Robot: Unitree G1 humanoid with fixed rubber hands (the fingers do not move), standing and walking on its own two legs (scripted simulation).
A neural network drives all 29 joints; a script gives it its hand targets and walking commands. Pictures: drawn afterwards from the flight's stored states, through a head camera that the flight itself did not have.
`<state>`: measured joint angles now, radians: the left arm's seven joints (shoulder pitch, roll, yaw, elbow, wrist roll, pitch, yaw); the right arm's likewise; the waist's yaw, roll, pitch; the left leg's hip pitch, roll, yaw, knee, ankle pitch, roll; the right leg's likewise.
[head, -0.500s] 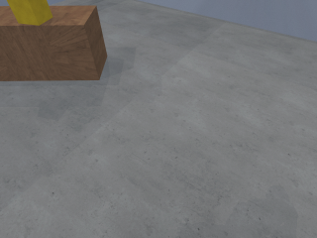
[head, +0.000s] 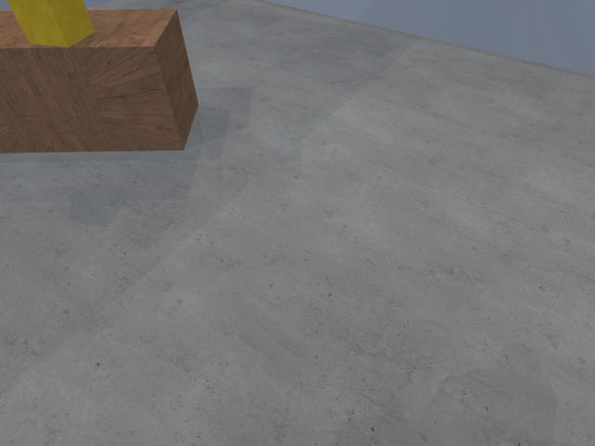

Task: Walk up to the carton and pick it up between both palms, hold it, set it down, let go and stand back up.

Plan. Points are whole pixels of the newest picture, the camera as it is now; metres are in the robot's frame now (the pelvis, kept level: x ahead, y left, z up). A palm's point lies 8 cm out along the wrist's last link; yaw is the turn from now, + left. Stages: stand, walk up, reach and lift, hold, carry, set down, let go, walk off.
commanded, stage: stand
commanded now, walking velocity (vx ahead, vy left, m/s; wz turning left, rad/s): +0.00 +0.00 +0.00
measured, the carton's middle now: (49, 8) +1.86 +1.16 -0.07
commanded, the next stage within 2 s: walk up in 0.48 s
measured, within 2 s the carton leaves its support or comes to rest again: neither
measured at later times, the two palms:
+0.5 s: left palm out of the picture +0.03 +0.25 -0.13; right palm out of the picture +0.03 -0.25 -0.12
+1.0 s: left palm out of the picture +0.01 +0.37 -0.13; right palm out of the picture +0.14 -0.18 -0.12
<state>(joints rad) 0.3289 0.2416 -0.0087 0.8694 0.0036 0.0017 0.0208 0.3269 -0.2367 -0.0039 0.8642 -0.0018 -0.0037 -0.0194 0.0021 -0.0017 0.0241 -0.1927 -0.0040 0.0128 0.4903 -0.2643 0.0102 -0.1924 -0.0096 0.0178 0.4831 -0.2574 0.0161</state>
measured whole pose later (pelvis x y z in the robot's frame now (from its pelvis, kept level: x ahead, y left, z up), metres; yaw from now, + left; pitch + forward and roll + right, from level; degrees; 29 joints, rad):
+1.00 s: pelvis +0.06 +0.09 -0.01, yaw +5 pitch -3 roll -2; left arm 0.43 0.28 0.08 0.97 0.08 -0.04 0.03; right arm 0.36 -0.30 -0.10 0.79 -0.03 0.02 0.10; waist 0.03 0.04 -0.01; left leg -0.48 0.13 -0.01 0.80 -0.35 0.00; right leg -0.03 -0.13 -0.04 0.47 -0.40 0.00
